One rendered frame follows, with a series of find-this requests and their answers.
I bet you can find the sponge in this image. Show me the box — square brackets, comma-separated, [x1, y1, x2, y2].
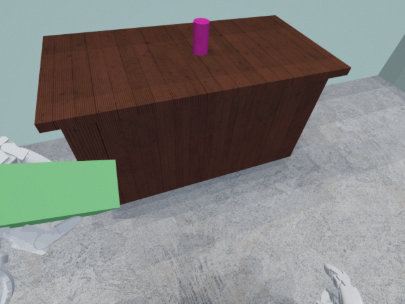
[0, 160, 120, 228]

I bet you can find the right robot hand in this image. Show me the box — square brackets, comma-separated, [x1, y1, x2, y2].
[316, 263, 364, 304]

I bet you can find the table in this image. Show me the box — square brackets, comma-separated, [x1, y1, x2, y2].
[34, 15, 351, 205]

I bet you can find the robot left forearm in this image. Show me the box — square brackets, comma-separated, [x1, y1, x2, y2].
[0, 251, 15, 304]

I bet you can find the left robot hand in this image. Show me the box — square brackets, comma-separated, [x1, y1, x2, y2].
[0, 136, 83, 255]

